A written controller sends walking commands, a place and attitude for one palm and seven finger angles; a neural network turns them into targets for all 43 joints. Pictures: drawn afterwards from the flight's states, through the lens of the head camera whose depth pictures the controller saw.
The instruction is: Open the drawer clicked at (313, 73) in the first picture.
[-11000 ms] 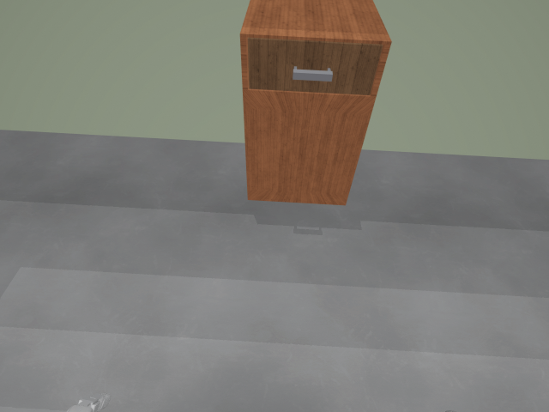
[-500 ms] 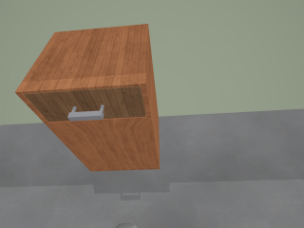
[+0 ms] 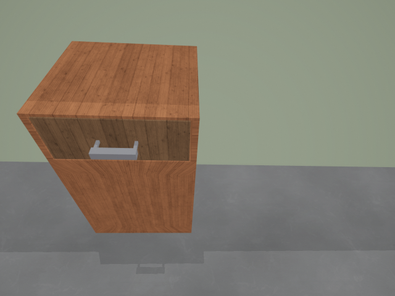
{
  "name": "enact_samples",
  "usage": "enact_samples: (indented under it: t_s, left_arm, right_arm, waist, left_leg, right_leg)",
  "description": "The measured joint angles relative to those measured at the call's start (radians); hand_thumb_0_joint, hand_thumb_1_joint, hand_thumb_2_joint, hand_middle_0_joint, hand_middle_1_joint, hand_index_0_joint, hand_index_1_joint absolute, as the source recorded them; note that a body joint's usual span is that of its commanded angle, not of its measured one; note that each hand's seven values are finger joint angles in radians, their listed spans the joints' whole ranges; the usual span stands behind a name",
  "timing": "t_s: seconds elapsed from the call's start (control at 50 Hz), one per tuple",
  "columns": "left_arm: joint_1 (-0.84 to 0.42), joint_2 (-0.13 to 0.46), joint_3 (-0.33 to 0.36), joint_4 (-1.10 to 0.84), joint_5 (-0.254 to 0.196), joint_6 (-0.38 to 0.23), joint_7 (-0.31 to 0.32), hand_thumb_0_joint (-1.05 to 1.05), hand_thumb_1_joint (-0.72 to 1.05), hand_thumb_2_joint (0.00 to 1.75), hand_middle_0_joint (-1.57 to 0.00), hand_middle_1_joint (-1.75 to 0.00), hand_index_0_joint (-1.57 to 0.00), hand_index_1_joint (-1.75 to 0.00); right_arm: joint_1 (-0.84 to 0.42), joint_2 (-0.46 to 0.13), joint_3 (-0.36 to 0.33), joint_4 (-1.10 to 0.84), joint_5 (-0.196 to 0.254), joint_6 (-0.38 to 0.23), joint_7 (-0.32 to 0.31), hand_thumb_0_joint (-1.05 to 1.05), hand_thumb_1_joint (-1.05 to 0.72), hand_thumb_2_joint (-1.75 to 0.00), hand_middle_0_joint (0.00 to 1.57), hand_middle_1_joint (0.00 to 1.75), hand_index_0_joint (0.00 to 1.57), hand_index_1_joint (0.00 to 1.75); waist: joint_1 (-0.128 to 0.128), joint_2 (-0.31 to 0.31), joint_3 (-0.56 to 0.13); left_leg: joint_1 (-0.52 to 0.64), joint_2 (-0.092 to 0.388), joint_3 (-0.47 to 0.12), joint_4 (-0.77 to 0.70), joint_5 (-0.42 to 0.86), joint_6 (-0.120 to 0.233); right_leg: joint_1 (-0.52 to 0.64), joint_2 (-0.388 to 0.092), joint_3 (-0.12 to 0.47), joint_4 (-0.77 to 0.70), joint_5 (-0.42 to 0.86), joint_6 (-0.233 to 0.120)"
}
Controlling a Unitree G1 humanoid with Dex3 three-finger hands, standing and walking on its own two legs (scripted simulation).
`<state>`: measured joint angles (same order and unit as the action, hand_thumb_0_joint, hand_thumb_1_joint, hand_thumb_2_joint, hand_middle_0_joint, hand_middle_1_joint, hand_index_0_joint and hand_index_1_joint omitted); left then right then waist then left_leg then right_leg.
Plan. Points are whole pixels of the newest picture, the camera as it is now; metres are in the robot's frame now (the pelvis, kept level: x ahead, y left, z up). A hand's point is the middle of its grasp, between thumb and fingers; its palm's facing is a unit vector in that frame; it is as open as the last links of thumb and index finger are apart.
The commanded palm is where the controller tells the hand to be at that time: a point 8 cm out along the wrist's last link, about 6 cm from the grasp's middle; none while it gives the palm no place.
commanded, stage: come to a stop and stand still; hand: left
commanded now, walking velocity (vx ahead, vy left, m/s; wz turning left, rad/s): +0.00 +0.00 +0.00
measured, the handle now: (115, 148) +0.52 +0.28 -0.07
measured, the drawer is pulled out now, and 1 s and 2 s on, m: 0.00 0.00 0.00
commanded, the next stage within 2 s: look again from close up in 0.48 s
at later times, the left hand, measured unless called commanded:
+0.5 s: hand out of the picture +0.04 +0.15 -0.18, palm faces +0.07 -0.97 -0.22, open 7.2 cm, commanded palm none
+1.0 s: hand out of the picture -0.05 +0.19 -0.18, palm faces +0.02 -0.99 -0.17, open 7.4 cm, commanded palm none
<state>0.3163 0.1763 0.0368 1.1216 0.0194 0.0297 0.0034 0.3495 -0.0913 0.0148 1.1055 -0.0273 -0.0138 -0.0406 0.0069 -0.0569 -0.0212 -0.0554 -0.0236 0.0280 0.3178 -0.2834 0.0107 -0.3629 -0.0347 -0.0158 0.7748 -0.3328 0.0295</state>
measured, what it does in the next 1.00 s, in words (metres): steps on the spot: right foot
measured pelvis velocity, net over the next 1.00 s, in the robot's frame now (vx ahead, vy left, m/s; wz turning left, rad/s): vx -0.03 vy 0.03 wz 0.00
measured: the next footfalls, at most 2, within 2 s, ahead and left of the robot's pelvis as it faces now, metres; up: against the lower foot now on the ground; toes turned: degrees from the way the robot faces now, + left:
right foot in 0.08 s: +0.04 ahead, -0.11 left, +0.00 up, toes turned -1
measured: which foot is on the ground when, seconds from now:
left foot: down 0.00-1.00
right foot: up 0.00-0.06, down 0.08-1.00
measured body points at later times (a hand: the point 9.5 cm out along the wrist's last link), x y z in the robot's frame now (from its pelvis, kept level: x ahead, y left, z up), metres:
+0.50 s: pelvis +0.03 -0.03 +0.00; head +0.04 -0.03 +0.45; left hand +0.03 +0.20 -0.16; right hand +0.03 -0.25 -0.17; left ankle -0.07 +0.11 -0.74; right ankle +0.00 -0.11 -0.74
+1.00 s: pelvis -0.03 +0.03 -0.01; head -0.03 +0.03 +0.44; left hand -0.05 +0.24 -0.17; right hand -0.03 -0.19 -0.16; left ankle -0.03 +0.10 -0.74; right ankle +0.00 -0.11 -0.74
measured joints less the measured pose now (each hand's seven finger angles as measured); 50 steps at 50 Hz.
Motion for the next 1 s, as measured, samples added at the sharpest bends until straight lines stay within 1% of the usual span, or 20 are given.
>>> enact_samples:
  t_s: [0.04,0.06,0.08,0.1,0.12,0.16,0.2,0.26,0.32,0.4,0.58,0.6,0.64,0.66,0.68,0.7,0.74,0.82,0.92,1.0]
  left_arm:
    - [-0.016,-0.012,-0.005,0.0,-0.006,-0.003,0.002,0.0,0.91,0.9,-0.2,-0.3,-0.2,-0.3]
    - [-0.025,-0.017,-0.007,-0.001,-0.008,-0.008,0.004,0.0,0.91,0.9,-0.2,-0.3,-0.2,-0.3]
    - [-0.032,-0.018,-0.008,0.0,-0.007,-0.014,0.008,0.01,0.92,0.9,-0.2,-0.3,-0.2,-0.3]
    - [-0.041,-0.025,-0.008,0.006,-0.008,-0.022,0.013,0.01,0.93,0.9,-0.2,-0.3,-0.2,-0.3]
    - [-0.047,-0.031,-0.01,0.01,-0.009,-0.029,0.018,0.01,0.93,0.9,-0.2,-0.3,-0.2,-0.3]
    - [-0.054,-0.035,-0.016,0.012,-0.013,-0.042,0.025,0.02,0.94,0.9,-0.2,-0.3,-0.2,-0.3]
    - [-0.06,-0.033,-0.018,0.013,-0.015,-0.051,0.032,0.02,0.94,0.9,-0.2,-0.3,-0.2,-0.3]
    - [-0.073,-0.029,-0.02,0.014,-0.018,-0.046,0.04,0.01,0.95,0.9,-0.2,-0.3,-0.2,-0.3]
    - [-0.088,-0.026,-0.02,0.013,-0.021,-0.044,0.046,0.01,0.95,0.9,-0.2,-0.3,-0.2,-0.3]
    - [-0.089,-0.023,-0.019,0.014,-0.022,-0.045,0.048,0.01,0.96,0.9,-0.2,-0.3,-0.2,-0.3]
    - [-0.068,-0.028,-0.026,0.024,-0.017,-0.035,0.043,0.01,0.94,0.9,-0.2,-0.3,-0.2,-0.3]
    - [-0.067,-0.03,-0.026,0.022,-0.014,-0.044,0.049,0.01,0.94,0.9,-0.2,-0.3,-0.2,-0.3]
    - [-0.059,-0.034,-0.031,-0.001,-0.007,-0.067,0.056,0.0,0.94,0.9,-0.2,-0.3,-0.2,-0.3]
    - [-0.054,-0.037,-0.034,-0.013,-0.003,-0.073,0.057,0.0,0.93,0.9,-0.2,-0.3,-0.2,-0.3]
    - [-0.048,-0.038,-0.037,-0.02,0.0,-0.073,0.055,0.0,0.93,0.9,-0.2,-0.3,-0.2,-0.3]
    - [-0.043,-0.039,-0.041,-0.025,0.001,-0.068,0.052,0.0,0.93,0.9,-0.2,-0.3,-0.2,-0.3]
    - [-0.035,-0.039,-0.046,-0.025,-0.003,-0.049,0.044,0.0,0.92,0.9,-0.2,-0.3,-0.2,-0.3]
    - [-0.012,-0.033,-0.045,-0.018,-0.004,-0.018,0.033,0.0,0.91,0.9,-0.2,-0.3,-0.2,-0.3]
    - [0.008,-0.033,-0.05,-0.033,0.003,-0.021,0.023,0.0,0.91,0.9,-0.2,-0.3,-0.2,-0.3]
    - [0.022,-0.035,-0.05,-0.033,0.004,-0.022,0.021,0.0,0.91,0.9,-0.2,-0.3,-0.2,-0.3]
  right_arm:
    - [0.003,0.006,-0.001,0.01,-0.001,-0.004,-0.003,0.01,-0.91,-0.9,0.2,0.3,0.2,0.3]
    - [0.005,0.008,-0.003,0.015,-0.001,-0.005,-0.004,0.01,-0.91,-0.9,0.2,0.3,0.2,0.3]
    - [0.007,0.008,-0.005,0.02,0.002,-0.005,-0.004,0.01,-0.91,-0.9,0.2,0.3,0.2,0.3]
    - [0.007,0.002,-0.009,0.028,0.006,-0.004,-0.004,0.01,-0.91,-0.9,0.2,0.3,0.2,0.3]
    - [0.006,-0.005,-0.012,0.035,0.011,-0.001,-0.003,0.01,-0.91,-0.9,0.2,0.3,0.2,0.3]
    - [0.009,-0.014,-0.017,0.045,0.016,0.004,-0.003,0.01,-0.91,-0.9,0.2,0.3,0.2,0.3]
    - [0.008,-0.019,-0.019,0.054,0.017,0.01,-0.004,0.01,-0.91,-0.9,0.2,0.3,0.2,0.3]
    - [0.0,-0.024,-0.019,0.063,0.015,0.008,-0.007,0.01,-0.91,-0.9,0.2,0.3,0.2,0.3]
    - [-0.023,-0.027,-0.018,0.065,0.012,0.003,-0.012,0.01,-0.91,-0.9,0.2,0.3,0.2,0.3]
    - [-0.056,-0.032,-0.016,0.055,0.011,0.002,-0.016,0.01,-0.91,-0.9,0.2,0.3,0.2,0.3]
    - [-0.092,-0.058,-0.017,0.04,0.009,0.006,-0.019,0.01,-0.92,-0.9,0.2,0.3,0.2,0.3]
    - [-0.096,-0.062,-0.019,0.036,0.011,0.009,-0.014,0.01,-0.92,-0.9,0.2,0.3,0.2,0.3]
    - [-0.114,-0.075,-0.023,-0.001,0.016,0.025,0.0,0.01,-0.93,-0.9,0.2,0.3,0.2,0.3]
    - [-0.123,-0.08,-0.026,-0.021,0.017,0.026,0.004,0.01,-0.93,-0.9,0.2,0.3,0.2,0.3]
    - [-0.129,-0.084,-0.028,-0.038,0.017,0.024,0.007,0.01,-0.93,-0.9,0.2,0.3,0.2,0.3]
    - [-0.132,-0.087,-0.03,-0.052,0.017,0.02,0.01,0.01,-0.92,-0.9,0.2,0.3,0.2,0.3]
    - [-0.125,-0.091,-0.031,-0.068,0.013,0.01,0.013,0.01,-0.92,-0.9,0.2,0.3,0.2,0.3]
    - [-0.081,-0.074,-0.017,-0.068,-0.001,0.01,0.021,0.01,-0.92,-0.9,0.2,0.3,0.2,0.3]
    - [-0.037,-0.062,-0.003,-0.058,-0.001,0.014,0.026,0.01,-0.92,-0.9,0.2,0.3,0.2,0.3]
    - [-0.017,-0.052,0.004,-0.048,0.001,0.011,0.028,0.01,-0.92,-0.9,0.2,0.3,0.2,0.3]
  waist:
    - [-0.012,0.008,0.022]
    - [-0.017,0.013,0.032]
    - [-0.02,0.017,0.042]
    - [-0.023,0.04,0.051]
    - [-0.028,0.064,0.056]
    - [-0.037,0.087,0.057]
    - [-0.039,0.092,0.05]
    - [-0.033,0.092,0.041]
    - [-0.022,0.087,0.046]
    - [-0.01,0.076,0.049]
    - [0.0,0.08,0.04]
    - [0.001,0.082,0.04]
    - [0.0,0.085,0.067]
    - [-0.001,0.084,0.08]
    - [-0.004,0.082,0.09]
    - [-0.008,0.079,0.094]
    - [-0.016,0.078,0.094]
    - [-0.006,0.05,0.052]
    - [0.003,0.046,0.034]
    - [0.002,0.052,0.038]
  left_leg:
    - [-0.002,0.003,0.002,0.018,-0.016,-0.005]
    - [-0.006,0.005,0.004,0.036,-0.029,-0.01]
    - [-0.013,0.008,0.007,0.063,-0.048,-0.016]
    - [-0.023,0.025,0.004,0.098,-0.071,-0.023]
    - [-0.03,0.043,-0.002,0.125,-0.086,-0.026]
    - [-0.039,0.061,-0.006,0.153,-0.077,-0.027]
    - [-0.038,0.07,-0.002,0.16,-0.081,-0.03]
    - [-0.015,0.082,-0.006,0.118,-0.089,-0.039]
    - [-0.001,0.09,-0.012,0.092,-0.096,-0.055]
    - [0.008,0.091,-0.006,0.093,-0.084,-0.056]
    - [0.036,0.091,0.0,0.075,-0.078,-0.055]
    - [0.006,0.096,0.01,0.121,-0.073,-0.049]
    - [-0.078,0.098,0.012,0.264,-0.1,-0.021]
    - [-0.114,0.094,0.013,0.308,-0.121,-0.011]
    - [-0.139,0.089,0.017,0.32,-0.133,-0.005]
    - [-0.151,0.082,0.021,0.3,-0.12,-0.003]
    - [-0.153,0.072,0.026,0.252,-0.049,0.002]
    - [-0.144,0.041,0.048,0.249,-0.047,0.026]
    - [-0.135,0.008,0.07,0.204,-0.016,0.049]
    - [-0.135,-0.009,0.083,0.177,0.004,0.061]
  right_leg:
    - [0.037,-0.003,-0.012,-0.087,-0.019,-0.001]
    - [0.062,-0.003,-0.018,-0.154,0.006,-0.004]
    - [0.093,-0.001,-0.025,-0.224,0.051,-0.015]
    - [0.11,0.016,-0.035,-0.249,0.052,-0.038]
    - [0.121,0.032,-0.045,-0.259,0.046,-0.054]
    - [0.137,0.046,-0.06,-0.273,0.036,-0.069]
    - [0.153,0.051,-0.071,-0.288,0.033,-0.075]
    - [0.164,0.059,-0.086,-0.302,0.03,-0.077]
    - [0.17,0.065,-0.094,-0.305,0.028,-0.08]
    - [0.183,0.068,-0.09,-0.316,0.034,-0.083]
    - [0.207,0.068,-0.087,-0.33,0.051,-0.079]
    - [0.199,0.069,-0.089,-0.333,0.058,-0.075]
    - [0.185,0.072,-0.09,-0.335,0.078,-0.07]
    - [0.176,0.071,-0.088,-0.334,0.087,-0.071]
    - [0.168,0.07,-0.086,-0.33,0.094,-0.072]
    - [0.161,0.066,-0.085,-0.321,0.097,-0.071]
    - [0.145,0.059,-0.087,-0.283,0.086,-0.061]
    - [0.139,0.028,-0.065,-0.259,0.081,-0.04]
    - [0.124,-0.003,-0.042,-0.263,0.097,-0.026]
    - [0.11,-0.017,-0.029,-0.264,0.105,-0.021]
